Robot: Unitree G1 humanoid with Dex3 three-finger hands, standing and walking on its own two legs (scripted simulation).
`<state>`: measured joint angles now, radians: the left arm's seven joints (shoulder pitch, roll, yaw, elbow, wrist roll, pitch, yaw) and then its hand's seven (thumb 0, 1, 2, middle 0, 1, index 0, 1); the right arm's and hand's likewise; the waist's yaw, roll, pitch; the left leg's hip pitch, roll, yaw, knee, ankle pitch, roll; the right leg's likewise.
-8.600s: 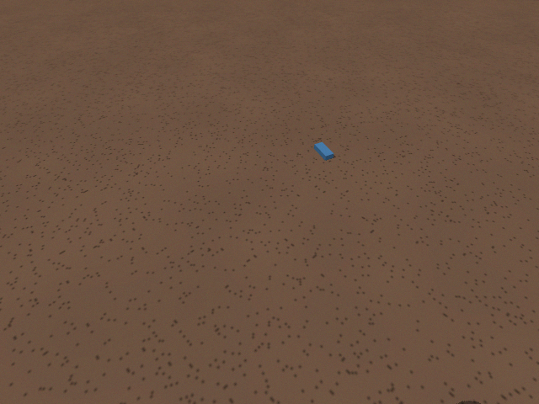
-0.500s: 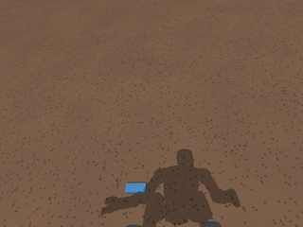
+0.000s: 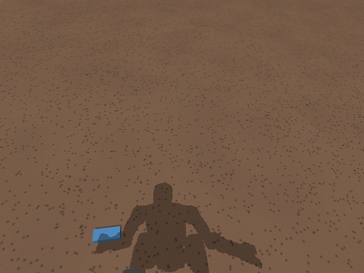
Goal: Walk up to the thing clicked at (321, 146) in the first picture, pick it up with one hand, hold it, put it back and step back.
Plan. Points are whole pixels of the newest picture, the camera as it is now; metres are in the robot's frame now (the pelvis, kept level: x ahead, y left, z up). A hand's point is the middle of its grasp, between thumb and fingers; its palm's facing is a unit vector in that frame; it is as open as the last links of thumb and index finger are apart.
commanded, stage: walk up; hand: left
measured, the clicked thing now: (107, 234) +0.45 +0.32 -0.71
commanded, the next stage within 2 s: stand in 1.76 s
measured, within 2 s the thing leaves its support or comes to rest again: neither
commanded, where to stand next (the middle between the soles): +0.10 +0.03 m, yaw +4 degrees
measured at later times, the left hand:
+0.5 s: hand out of the picture +0.06 +0.40 -0.13, palm faces +0.09 -0.83 -0.55, open 7.4 cm
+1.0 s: hand out of the picture -0.05 +0.26 -0.11, palm faces +0.11 -0.83 -0.54, open 7.4 cm
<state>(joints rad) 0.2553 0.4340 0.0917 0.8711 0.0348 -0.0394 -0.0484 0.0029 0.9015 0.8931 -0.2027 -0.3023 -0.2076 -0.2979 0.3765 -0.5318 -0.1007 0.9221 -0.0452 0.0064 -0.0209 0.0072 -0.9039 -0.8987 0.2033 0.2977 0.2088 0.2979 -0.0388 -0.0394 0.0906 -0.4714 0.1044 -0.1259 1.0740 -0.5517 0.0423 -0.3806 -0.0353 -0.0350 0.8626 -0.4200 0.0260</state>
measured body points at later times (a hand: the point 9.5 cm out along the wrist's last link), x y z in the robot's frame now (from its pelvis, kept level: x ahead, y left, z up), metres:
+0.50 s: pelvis +0.00 +0.06 -0.01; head +0.06 +0.06 +0.44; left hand +0.06 +0.44 -0.09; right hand +0.15 -0.22 -0.13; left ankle +0.05 +0.22 -0.69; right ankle +0.03 -0.11 -0.67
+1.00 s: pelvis -0.02 -0.03 +0.01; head +0.02 -0.07 +0.46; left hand -0.05 +0.31 -0.07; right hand +0.11 -0.38 -0.11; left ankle +0.03 +0.15 -0.61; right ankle +0.03 -0.16 -0.69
